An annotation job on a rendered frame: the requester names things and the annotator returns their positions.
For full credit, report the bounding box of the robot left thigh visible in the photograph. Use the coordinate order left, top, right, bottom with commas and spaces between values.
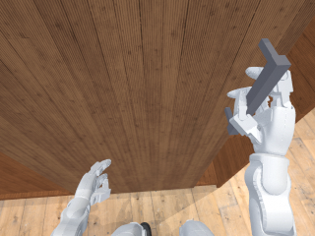
111, 223, 147, 236

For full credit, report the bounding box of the robot left hand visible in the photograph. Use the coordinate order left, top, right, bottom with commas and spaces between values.
74, 159, 111, 206

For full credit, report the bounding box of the robot right forearm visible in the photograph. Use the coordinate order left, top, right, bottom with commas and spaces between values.
244, 152, 297, 236

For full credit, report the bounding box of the robot left forearm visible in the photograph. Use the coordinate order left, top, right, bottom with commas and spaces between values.
50, 197, 91, 236

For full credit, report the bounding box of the robot right hand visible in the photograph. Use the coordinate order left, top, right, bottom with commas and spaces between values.
227, 67, 296, 156

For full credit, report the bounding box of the robot left foot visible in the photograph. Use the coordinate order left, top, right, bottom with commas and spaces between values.
140, 222, 152, 236

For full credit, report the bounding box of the wardrobe door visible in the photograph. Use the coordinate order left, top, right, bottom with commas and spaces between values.
0, 0, 315, 195
0, 151, 66, 195

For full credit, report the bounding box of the handle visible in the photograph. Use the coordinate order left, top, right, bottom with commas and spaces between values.
224, 38, 291, 136

